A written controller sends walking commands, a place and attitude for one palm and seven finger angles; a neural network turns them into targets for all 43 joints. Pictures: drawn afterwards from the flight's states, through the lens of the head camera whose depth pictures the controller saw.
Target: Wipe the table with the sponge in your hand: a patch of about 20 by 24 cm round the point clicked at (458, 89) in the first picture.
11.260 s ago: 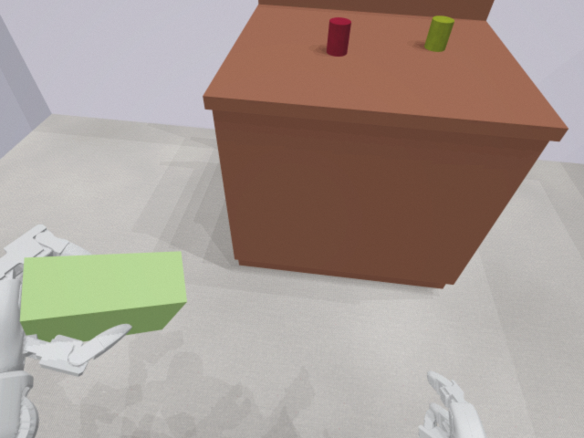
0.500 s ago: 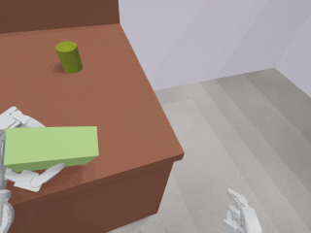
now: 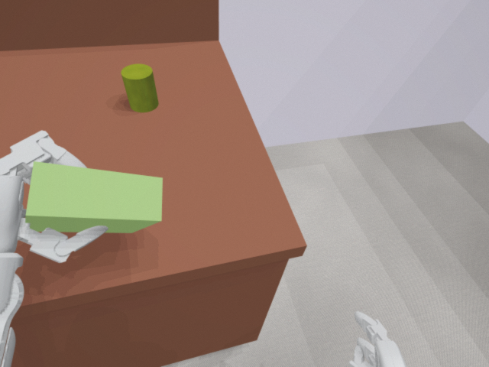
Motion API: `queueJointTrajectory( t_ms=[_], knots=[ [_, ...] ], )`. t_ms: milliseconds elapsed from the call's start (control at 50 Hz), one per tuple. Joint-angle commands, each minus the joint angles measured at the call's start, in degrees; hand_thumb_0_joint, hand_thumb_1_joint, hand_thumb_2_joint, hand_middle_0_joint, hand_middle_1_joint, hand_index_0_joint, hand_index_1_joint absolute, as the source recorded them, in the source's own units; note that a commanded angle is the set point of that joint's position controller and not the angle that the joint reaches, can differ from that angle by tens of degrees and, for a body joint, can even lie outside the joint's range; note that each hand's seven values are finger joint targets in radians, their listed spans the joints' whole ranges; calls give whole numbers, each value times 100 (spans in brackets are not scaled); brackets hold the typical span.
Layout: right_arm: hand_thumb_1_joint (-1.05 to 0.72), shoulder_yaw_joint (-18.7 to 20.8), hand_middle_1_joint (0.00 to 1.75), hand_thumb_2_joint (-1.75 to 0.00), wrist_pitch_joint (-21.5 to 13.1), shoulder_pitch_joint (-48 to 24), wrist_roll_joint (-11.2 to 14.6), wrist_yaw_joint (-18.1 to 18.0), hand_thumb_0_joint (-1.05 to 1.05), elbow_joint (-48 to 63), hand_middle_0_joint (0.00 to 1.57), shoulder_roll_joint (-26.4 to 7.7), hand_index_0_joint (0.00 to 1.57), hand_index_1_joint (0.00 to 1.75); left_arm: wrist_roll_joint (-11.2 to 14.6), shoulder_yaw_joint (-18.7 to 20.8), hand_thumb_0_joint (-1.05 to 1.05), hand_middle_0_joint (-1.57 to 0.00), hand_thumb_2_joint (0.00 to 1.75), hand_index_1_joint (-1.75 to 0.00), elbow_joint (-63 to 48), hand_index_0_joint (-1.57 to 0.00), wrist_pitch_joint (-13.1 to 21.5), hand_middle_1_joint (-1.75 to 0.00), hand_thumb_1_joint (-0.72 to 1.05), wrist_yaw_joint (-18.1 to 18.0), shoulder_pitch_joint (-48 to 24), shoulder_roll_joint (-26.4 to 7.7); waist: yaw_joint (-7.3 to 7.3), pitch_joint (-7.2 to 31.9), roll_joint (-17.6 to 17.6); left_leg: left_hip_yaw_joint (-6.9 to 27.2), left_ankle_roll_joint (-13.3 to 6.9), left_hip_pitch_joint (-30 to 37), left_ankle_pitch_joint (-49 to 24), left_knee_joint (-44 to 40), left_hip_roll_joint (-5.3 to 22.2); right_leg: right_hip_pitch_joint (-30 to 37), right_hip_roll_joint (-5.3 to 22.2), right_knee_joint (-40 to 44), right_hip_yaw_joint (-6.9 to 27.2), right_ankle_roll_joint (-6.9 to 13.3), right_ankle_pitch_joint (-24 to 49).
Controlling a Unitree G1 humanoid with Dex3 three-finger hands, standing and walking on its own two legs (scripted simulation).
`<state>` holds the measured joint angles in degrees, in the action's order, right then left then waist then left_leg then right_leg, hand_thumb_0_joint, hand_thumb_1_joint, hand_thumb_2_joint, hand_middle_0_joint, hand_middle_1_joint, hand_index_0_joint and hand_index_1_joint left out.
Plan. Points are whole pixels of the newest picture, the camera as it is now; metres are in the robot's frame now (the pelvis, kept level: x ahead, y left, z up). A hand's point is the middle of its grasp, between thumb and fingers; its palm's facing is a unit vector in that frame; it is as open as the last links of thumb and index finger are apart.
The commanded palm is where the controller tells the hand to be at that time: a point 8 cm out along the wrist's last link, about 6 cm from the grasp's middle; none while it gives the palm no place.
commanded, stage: turn the palm down, sponge in hand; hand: left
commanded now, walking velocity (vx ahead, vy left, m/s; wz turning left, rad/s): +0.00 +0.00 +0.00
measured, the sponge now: (112, 206) +0.27 +0.21 +0.16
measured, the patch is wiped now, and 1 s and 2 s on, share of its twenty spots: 0.00 0.00 0.00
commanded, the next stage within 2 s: none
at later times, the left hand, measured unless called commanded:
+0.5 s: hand (67, 216) +0.23 +0.24 +0.18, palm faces +0.38 -0.60 -0.70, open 9.7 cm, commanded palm +0.17 +0.26 +0.22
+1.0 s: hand (69, 210) +0.23 +0.24 +0.19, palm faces +0.26 -0.40 -0.88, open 9.7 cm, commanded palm +0.19 +0.26 +0.25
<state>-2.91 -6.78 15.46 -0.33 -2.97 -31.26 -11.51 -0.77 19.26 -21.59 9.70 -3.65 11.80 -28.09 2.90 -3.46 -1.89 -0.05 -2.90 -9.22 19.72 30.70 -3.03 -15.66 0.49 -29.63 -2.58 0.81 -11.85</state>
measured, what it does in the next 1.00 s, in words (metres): stands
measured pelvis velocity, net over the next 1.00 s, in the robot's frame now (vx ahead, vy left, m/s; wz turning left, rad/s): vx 0.00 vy -0.02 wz -0.01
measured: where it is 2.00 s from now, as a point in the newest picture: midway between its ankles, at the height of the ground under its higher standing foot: outside the picture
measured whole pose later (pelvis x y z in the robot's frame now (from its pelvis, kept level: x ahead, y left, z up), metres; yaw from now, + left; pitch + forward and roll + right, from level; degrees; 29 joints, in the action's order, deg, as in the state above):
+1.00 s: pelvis +0.00 -0.02 +0.00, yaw -1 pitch -1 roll +0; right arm -0.8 0.5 8.2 2.6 -6.7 -34.0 -15.8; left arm -19.5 14.0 -30.2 -13.3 0.8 15.1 -37.8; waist 6.3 -0.9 5.0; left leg 0.1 -1.3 -8.8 19.7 30.0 -1.6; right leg -16.1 -1.1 -30.3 -2.5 2.0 -12.9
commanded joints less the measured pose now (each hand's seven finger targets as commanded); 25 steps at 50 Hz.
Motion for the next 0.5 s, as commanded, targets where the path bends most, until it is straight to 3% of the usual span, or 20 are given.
queueJointTrajectory(
  t_ms=[0, 20, 40, 60, 80, 100, 120, 140, 160, 180, 200, 220, 240, 260, 300, 320, 340, 400, 440, 480],
  knots=[
    [-90, 576, 30, -90, -215, -704, -97, 253, 0, 277, 20, -1176, 20, 30, 583, 868, 0, -120, 130, -160, -671, -120, -914, -160, 10, 380, -1019, -720, 268, 1850, 1485, 214, 1011, 659, -5325, -127, 454, 514, -221, -152, -72, 217, 1338],
    [-90, 445, 30, -90, -129, -1154, 44, 367, 0, 438, 20, -1132, 20, 30, 633, 275, 0, -120, 130, -160, -471, -120, -1323, -160, 10, 590, -293, -88, 292, 1591, 805, 201, 954, 283, -4530, -325, 501, 455, -244, -166, -132, 175, 985],
    [-90, 397, 30, -90, -112, -1197, 54, 418, 0, 505, 20, -1090, 20, 30, 528, -20, 0, -120, 130, -160, -1048, -120, -1393, -160, 10, 665, -192, 69, 264, 1301, 379, 143, 801, 1, -4273, -397, 464, 560, -210, -85, -274, 136, 1357],
    [-90, 408, 30, -90, -39, -1227, 80, 467, 0, 459, 20, -1133, 20, 30, 303, 138, 0, -120, 130, -160, -1043, -120, -1468, -160, 10, 666, 165, -268, 238, 1078, 228, 155, 690, -219, -3853, -517, 489, 458, -246, -78, -309, 93, 1247],
    [-90, 401, 30, -90, 21, -1332, 52, 478, 0, 579, 20, -1109, 20, 30, 117, 97, 0, -120, 130, -160, -1432, -120, -1427, -160, 10, 640, 480, -298, 223, 1022, 80, 160, 572, -319, -3511, -552, 468, 394, -246, -72, -316, 70, 1138],
    [-90, 418, 30, -90, 91, -1353, 31, 459, 0, 605, 20, -1108, 20, 30, 0, 322, 0, -120, 130, -160, -1697, -120, -1317, -160, 10, 549, 570, -572, 188, 1091, -40, 173, 499, -391, -3094, -561, 451, 337, -268, -85, -304, 53, 966],
    [-90, 405, 30, -90, 195, -1602, 74, 447, 0, 693, 20, -1154, 20, 30, 18, 709, 0, -120, 130, -160, -1957, -120, -1262, -160, 10, 429, 462, -933, 165, 1256, 29, 141, 437, -464, -2130, -616, 411, 281, -307, -102, -197, 60, 562],
    [-90, 398, 30, -90, 196, -1487, -18, 358, 0, 736, 20, -1014, 20, 30, 28, 869, 0, -120, 130, -160, -2186, -120, -991, -160, 10, 285, 170, -1050, 154, 1214, 48, 152, 412, -610, -1958, -606, 343, 328, -244, -57, -223, 77, 482],
    [-90, 431, 30, -90, 213, -1379, -60, 281, 0, 649, 20, -1042, 20, 30, 63, 1282, 0, -120, 130, -160, -1913, -120, -789, -160, 10, 118, 209, -1341, 155, 1211, -62, 173, 381, -700, -1630, -600, 337, 308, -270, -65, -194, 58, 295],
    [-90, 449, 30, -90, 231, -1395, -76, 217, 0, 637, 20, -1000, 20, 30, 73, 1431, 0, -120, 130, -160, -1968, -120, -587, -160, 10, -27, 13, -1456, 172, 1327, 63, 147, 322, -727, -1423, -559, 298, 359, -238, -18, -120, 57, 164],
    [-90, 467, 30, -90, 230, -1349, -94, 147, 0, 590, 20, -950, 20, 30, 28, 1553, 0, -120, 130, -160, -1990, -120, -431, -160, 10, -192, -277, -1622, 168, 1383, 362, 102, 266, -710, -1204, -500, 268, 356, -199, 37, -27, 51, 20],
    [-90, 421, 30, -90, 269, -1368, -4, 113, 0, 542, 20, -987, 20, 30, -104, 1795, 0, -120, 130, -160, -2014, -120, -432, -160, 10, -381, -759, -2062, 126, 1273, 789, 99, 253, -778, -598, -572, 275, 173, -207, 65, 105, 84, -406],
    [-90, 417, 30, -90, 212, -1297, -51, 67, 0, 524, 20, -768, 20, 30, -224, 1262, 0, -120, 130, -160, -1872, -120, -374, -160, 10, -488, -949, -1491, 145, 1303, 1037, 98, 263, -798, -727, -513, 220, 290, -115, 129, 60, 127, -363],
    [-90, 447, 30, -90, 176, -1142, -42, 17, 0, 364, 20, -842, 20, 30, -291, 1285, 0, -120, 130, -160, -1322, -120, -421, -160, 10, -562, -697, -1513, 88, 1090, 1000, 79, 240, -837, -546, -464, 232, 205, -105, 172, 99, 102, -415],
    [-90, 452, 30, -90, 189, -1253, -5, -91, 0, 300, 20, -936, 20, 30, -470, 1020, 0, -120, 130, -160, -1059, -120, -660, -160, 10, -506, -1122, -1609, -8, 1122, 1068, 6, 166, -860, -365, -375, 177, 274, 17, 308, 233, 72, -568],
    [-90, 385, 30, -90, 210, -1380, 94, -131, 0, 314, 20, -971, 20, 30, -526, 887, 0, -120, 130, -160, -757, -120, -941, -160, 10, -429, -1367, -1680, -80, 928, 1054, -21, 166, -916, -46, -383, 184, 165, 62, 421, 390, 88, -916],
    [-90, 376, 30, -90, 202, -1431, 99, -181, 0, 342, 20, -924, 20, 30, -559, 539, 0, -120, 130, -160, -677, -120, -1105, -160, 10, -301, -1463, -1453, -53, 898, 950, -9, 160, -976, -67, -384, 175, 342, 151, 546, 415, 78, -1018],
    [-90, 358, 30, -90, 232, -1624, 171, -330, 0, 427, 20, -980, 20, 30, -785, 237, 0, -120, 130, -160, -585, -120, -1530, -160, 10, 91, -1666, -1739, -16, 856, 394, -113, 135, -1052, -174, -282, 201, 620, 345, 896, 871, -13, -1739],
    [-90, 350, 30, -90, 215, -1697, 215, -346, 0, 526, 20, -899, 20, 30, -890, 270, 0, -120, 130, -160, -871, -120, -1579, -160, 10, 229, -1716, -1832, 75, 988, 314, -117, 161, -999, -347, -219, 243, 782, 419, 959, 1057, 5, -1956],
    [-90, 401, 30, -90, 265, -1673, 188, -342, 0, 563, 20, -893, 20, 30, -951, 625, 0, -120, 130, -160, -1128, -120, -1434, -160, 10, 290, -1282, -2116, 205, 1213, 78, -82, 161, -1002, -610, -187, 284, 1041, 470, 905, 1119, -51, -1765]
  ],
)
